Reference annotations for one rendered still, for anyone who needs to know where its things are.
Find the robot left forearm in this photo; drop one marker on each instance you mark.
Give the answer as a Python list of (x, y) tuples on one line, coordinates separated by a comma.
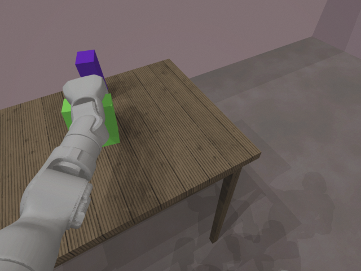
[(79, 150)]

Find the table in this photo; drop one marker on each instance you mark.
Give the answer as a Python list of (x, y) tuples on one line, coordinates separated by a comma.
[(174, 142)]

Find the sponge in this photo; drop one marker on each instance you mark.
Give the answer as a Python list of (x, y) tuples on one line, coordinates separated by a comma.
[(110, 118)]

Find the left robot hand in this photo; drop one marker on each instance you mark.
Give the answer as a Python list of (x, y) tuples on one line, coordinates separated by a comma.
[(92, 84)]

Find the robot left upper arm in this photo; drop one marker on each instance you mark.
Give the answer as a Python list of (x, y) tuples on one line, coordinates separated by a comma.
[(57, 202)]

